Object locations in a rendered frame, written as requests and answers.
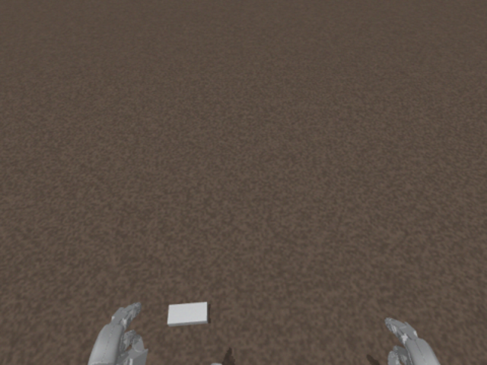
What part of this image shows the left robot hand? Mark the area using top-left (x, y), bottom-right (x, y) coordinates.
top-left (88, 303), bottom-right (148, 365)

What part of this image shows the right robot hand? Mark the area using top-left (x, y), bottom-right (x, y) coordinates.
top-left (384, 318), bottom-right (440, 365)

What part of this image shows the small box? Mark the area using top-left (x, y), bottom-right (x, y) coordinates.
top-left (167, 302), bottom-right (208, 326)

